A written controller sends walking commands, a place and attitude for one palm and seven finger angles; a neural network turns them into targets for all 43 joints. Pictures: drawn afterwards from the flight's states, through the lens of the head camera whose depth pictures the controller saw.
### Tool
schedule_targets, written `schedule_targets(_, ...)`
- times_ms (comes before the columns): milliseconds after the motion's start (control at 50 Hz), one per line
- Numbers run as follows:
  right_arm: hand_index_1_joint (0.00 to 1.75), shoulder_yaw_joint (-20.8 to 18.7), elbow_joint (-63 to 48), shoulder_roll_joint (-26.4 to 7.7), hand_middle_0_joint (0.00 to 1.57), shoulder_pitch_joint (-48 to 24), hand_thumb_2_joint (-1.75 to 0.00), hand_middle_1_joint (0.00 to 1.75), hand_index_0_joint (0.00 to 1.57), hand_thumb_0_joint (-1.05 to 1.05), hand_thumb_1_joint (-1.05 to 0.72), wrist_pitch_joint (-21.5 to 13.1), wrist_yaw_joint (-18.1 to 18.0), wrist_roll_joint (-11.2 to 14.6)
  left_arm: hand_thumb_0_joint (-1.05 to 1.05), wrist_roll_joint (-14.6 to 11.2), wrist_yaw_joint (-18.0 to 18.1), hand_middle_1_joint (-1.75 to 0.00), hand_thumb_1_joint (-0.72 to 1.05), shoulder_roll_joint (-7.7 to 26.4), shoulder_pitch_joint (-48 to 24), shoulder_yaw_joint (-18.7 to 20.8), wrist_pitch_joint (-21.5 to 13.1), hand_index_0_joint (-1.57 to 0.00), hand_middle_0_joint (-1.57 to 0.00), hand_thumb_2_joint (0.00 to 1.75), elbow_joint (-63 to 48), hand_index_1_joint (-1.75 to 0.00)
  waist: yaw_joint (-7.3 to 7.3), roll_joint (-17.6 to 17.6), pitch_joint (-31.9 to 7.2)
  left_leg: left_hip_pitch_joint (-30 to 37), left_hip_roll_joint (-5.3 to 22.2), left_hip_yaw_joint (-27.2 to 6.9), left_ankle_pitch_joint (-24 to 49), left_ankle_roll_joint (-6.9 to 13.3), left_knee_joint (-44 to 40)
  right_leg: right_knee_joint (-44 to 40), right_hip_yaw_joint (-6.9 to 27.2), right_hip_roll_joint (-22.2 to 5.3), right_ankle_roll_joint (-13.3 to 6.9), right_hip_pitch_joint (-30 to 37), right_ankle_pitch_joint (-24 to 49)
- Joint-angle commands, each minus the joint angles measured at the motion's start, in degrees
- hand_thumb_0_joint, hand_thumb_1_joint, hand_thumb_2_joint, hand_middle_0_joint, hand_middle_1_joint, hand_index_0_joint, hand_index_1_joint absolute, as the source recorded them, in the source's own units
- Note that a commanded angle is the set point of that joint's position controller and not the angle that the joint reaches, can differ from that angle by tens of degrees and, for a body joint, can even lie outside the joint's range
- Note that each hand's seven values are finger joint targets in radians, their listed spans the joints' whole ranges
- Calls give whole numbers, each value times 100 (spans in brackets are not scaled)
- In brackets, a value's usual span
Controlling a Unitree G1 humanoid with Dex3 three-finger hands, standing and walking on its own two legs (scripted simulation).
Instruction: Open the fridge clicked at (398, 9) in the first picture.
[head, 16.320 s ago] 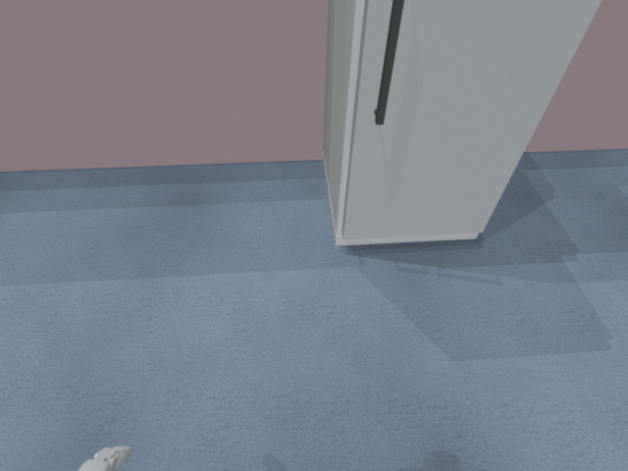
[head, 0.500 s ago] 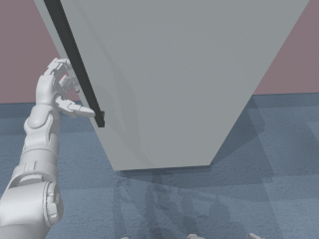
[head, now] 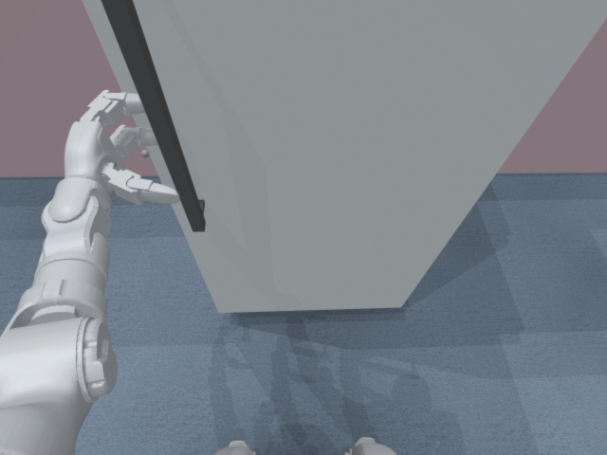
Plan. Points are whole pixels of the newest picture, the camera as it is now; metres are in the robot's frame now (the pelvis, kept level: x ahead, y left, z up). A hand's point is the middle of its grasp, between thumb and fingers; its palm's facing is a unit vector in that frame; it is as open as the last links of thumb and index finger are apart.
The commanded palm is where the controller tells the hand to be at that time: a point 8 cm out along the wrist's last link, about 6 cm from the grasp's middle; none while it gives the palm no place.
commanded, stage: slide the fingers in behind the handle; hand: left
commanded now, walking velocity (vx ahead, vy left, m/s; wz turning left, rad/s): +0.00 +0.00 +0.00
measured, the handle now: (165, 116) +0.51 +0.18 +0.14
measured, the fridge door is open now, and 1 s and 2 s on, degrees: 0 0 0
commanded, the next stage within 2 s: grip the handle and tug to test in 1.72 s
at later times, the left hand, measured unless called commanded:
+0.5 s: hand (165, 162) +0.45 +0.18 +0.11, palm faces +0.03 -1.00 +0.00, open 14.0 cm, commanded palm +0.42 +0.23 +0.12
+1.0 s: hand (183, 164) +0.45 +0.15 +0.12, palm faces +0.03 -1.00 +0.00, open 14.1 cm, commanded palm +0.42 +0.21 +0.12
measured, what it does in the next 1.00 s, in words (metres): stands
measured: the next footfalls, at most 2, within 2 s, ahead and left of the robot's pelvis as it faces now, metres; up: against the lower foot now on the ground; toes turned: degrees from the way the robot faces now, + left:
none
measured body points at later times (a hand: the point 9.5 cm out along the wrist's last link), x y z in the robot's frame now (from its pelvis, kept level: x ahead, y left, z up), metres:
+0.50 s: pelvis +0.01 -0.01 +0.00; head +0.07 -0.01 +0.45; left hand +0.45 +0.23 +0.12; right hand +0.07 -0.27 -0.11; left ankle +0.00 +0.12 -0.71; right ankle +0.02 -0.14 -0.71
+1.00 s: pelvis +0.01 -0.01 +0.01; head +0.06 -0.01 +0.45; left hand +0.44 +0.21 +0.12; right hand +0.08 -0.27 -0.11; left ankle +0.00 +0.12 -0.71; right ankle +0.02 -0.14 -0.71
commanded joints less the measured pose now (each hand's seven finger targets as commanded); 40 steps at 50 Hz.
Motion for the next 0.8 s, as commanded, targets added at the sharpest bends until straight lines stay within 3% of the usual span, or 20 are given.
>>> schedule_targets(0, 30, -312, -468, -939, 20, 495, -90, 30, 20, 0, -90, -163, -41, -13, 0, -9, 12, -120, -50, 1082, -2741, 25, -354, -30, -30, 30, -1250, -120, -228, 422, -2236, 1448, -176, -212, 1566, 73, -595, -336, 38, 406, -262, 680, 1323)
schedule_targets(20, 30, -307, -509, -915, 20, 460, -90, 30, 20, 0, -90, -161, -31, -4, 0, -16, -6, -120, -50, 865, -2690, -138, -347, -30, -30, 30, -1279, -120, -253, 498, -2201, 1502, -175, -195, 1560, 72, -595, -348, 34, 408, -263, 599, 1296)
schedule_targets(40, 30, -307, -514, -918, 20, 460, -90, 30, 20, 0, -90, -162, -24, -10, 0, -41, -9, -120, -50, 848, -2674, -128, -340, -30, -30, 30, -1277, -120, -237, 389, -2166, 1460, -175, -205, 1517, 75, -599, -349, 23, 412, -263, 627, 1271)
schedule_targets(100, 30, -301, -592, -908, 20, 392, -90, 30, 20, 0, -90, -163, 5, -4, 0, -57, 0, -120, -50, 772, -2472, -178, -380, -30, -30, 30, -1472, -120, -159, 550, -2266, 1551, -173, -218, 1524, 57, -617, -317, 9, 421, -284, 639, 1227)
schedule_targets(160, 30, -288, -656, -929, 20, 355, -90, 30, 20, 0, -90, -139, -22, 5, 0, -138, 61, -120, -50, 1063, -2225, 158, -329, -30, -30, 30, -1372, -120, -80, 173, -2050, 1211, -197, -156, 1379, 99, -658, -357, 25, 419, -276, 919, 1270)
schedule_targets(180, 30, -295, -681, -927, 20, 337, -90, 30, 20, 0, -90, -141, -19, 17, 0, -150, 99, -120, -50, 1168, -2221, 267, -347, -30, -30, 30, -1555, -120, -34, 60, -2193, 1220, -189, -146, 1445, 102, -671, -346, 42, 416, -261, 1040, 1379)
schedule_targets(200, 30, -294, -740, -895, 20, 288, -90, 30, 20, 0, -90, -135, -8, 19, 0, -127, 125, -120, -50, 1124, -1993, 269, -327, -30, -30, 30, -1598, -120, 53, 235, -2228, 1231, -202, -106, 1506, 87, -686, -322, 55, 412, -273, 1114, 1447)
schedule_targets(220, 30, -283, -779, -865, 20, 250, -90, 30, 20, 0, -90, -133, 4, 24, 0, -123, 164, -120, -50, 993, -1963, 169, -318, -30, -30, 30, -1749, -120, 40, 264, -2195, 1241, -207, -83, 1545, 92, -691, -323, 50, 410, -269, 1112, 1505)
schedule_targets(300, 30, -298, -870, -825, 20, 210, -90, 30, 20, 0, -90, -131, 29, 13, 0, -40, 352, -120, -50, 1225, -1521, 419, -350, -30, -30, 30, -2158, -120, 169, 229, -2336, 1210, -214, 11, 1803, 110, -670, -304, 109, 411, -250, 1452, 1865)
schedule_targets(360, 30, -307, -880, -822, 20, 189, -90, 30, 20, 0, -90, -124, 7, 23, 0, -26, 395, -120, -50, 1097, -1555, 292, -318, -30, -30, 30, -2275, -120, 78, 44, -2152, 1136, -201, 30, 1740, 127, -692, -339, 105, 412, -235, 1490, 1881)
schedule_targets(380, 30, -297, -863, -803, 20, 150, -90, 30, 20, 0, -90, -125, 5, 38, 0, -25, 389, -120, -50, 1011, -1601, 227, -279, -30, -30, 30, -2250, -120, 53, 227, -2053, 1163, -204, 50, 1670, 116, -720, -376, 125, 406, -235, 1415, 1857)
schedule_targets(460, 30, -299, -812, -797, 20, 158, -90, 30, 20, 0, -90, -146, -27, 45, 0, -86, 316, -120, -50, 666, -1808, -82, -186, -30, -30, 30, -2234, -120, -66, 161, -1968, 1246, -214, 35, 1559, 128, -739, -447, 106, 400, -237, 1361, 1771)
schedule_targets(500, 30, -335, -794, -809, 20, 154, -90, 30, 20, 0, -90, -156, -31, 45, 0, -103, 311, -120, -50, 811, -1643, 81, -209, -30, -30, 30, -2366, -120, 33, 184, -2261, 1386, -212, 26, 1731, 119, -722, -415, 121, 400, -248, 1477, 1916)
schedule_targets(560, 30, -313, -782, -767, 20, 128, -90, 30, 20, 0, -90, -187, -17, 41, 0, -151, 301, -120, -50, 403, -1612, -230, -195, -30, -30, 30, -2381, -120, -30, 183, -2167, 1450, -228, 40, 1869, 123, -689, -429, 100, 399, -243, 1430, 2048)
schedule_targets(580, 30, -327, -726, -792, 20, 149, -90, 30, 20, 0, -90, -174, -21, 43, 0, -158, 329, -120, -50, 574, -1576, -56, -170, -30, -30, 30, -2243, -120, -7, 28, -2102, 1359, -209, 29, 1815, 115, -703, -424, 90, 396, -233, 1423, 2038)
schedule_targets(600, 30, -332, -722, -796, 20, 134, -90, 30, 20, 0, -90, -164, -12, 36, 0, -128, 332, -120, -50, 588, -1557, -72, -155, -30, -30, 30, -2252, -120, 2, 132, -2083, 1325, -224, 42, 1769, 106, -716, -425, 105, 382, -229, 1436, 2016)
schedule_targets(640, 30, -328, -756, -779, 20, 107, -90, 30, 20, 0, -90, -148, 8, 39, 0, -102, 386, -120, -50, 457, -1432, -133, -108, -30, -30, 30, -2204, -120, 33, -4, -2003, 1293, -230, 29, 1808, 108, -749, -418, 78, 380, -239, 1447, 2038)
schedule_targets(700, 30, -336, -819, -753, 20, 43, -90, 30, 20, 0, -90, -152, 37, 27, 0, -66, 498, -120, -50, 471, -1316, -76, -139, -30, -30, 30, -2426, -120, 137, 158, -2153, 1347, -246, 53, 1878, 94, -739, -386, 93, 366, -248, 1541, 2074)
schedule_targets(760, 30, -330, -772, -773, 20, 64, -90, 30, 20, 0, -90, -134, 23, 9, 0, -26, 600, -120, -50, 570, -1529, -45, -172, -30, -30, 30, -2391, -120, 28, -149, -1980, 1216, -240, 46, 1755, 122, -741, -425, 101, 367, -220, 1560, 2037)
schedule_targets(780, 30, -328, -792, -767, 20, 49, -90, 30, 20, 0, -90, -134, 28, 14, 0, -23, 631, -120, -50, 620, -1522, 33, -186, -30, -30, 30, -2403, -120, 85, -118, -2043, 1200, -249, 55, 1708, 119, -759, -423, 126, 366, -220, 1602, 2024)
